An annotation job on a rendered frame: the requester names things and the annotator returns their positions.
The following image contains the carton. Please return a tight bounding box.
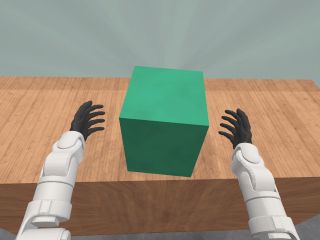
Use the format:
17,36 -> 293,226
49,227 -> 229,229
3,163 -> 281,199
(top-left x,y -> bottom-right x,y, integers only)
119,66 -> 210,178

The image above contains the left robot forearm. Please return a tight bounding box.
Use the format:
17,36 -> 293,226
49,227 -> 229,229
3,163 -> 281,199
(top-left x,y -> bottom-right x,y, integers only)
15,131 -> 86,240

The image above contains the left robot hand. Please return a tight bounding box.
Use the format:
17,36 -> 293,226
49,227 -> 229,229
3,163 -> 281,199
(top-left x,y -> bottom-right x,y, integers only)
69,100 -> 105,141

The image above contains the right robot forearm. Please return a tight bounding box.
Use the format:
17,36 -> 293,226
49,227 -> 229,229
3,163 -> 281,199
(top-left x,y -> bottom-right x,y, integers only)
230,143 -> 300,240

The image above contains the robot left upper arm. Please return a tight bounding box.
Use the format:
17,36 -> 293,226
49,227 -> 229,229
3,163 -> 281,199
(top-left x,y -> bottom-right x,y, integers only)
19,228 -> 71,240

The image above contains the pedestal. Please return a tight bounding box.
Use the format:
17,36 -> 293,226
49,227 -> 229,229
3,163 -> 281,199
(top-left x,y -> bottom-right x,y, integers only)
0,76 -> 320,236

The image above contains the right robot hand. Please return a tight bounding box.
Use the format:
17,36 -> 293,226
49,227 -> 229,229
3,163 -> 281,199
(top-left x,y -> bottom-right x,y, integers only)
218,108 -> 252,150

